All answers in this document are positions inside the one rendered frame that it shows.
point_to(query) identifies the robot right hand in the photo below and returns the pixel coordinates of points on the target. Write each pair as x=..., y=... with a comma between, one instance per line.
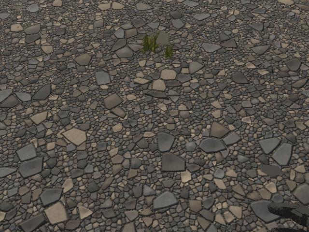
x=296, y=212

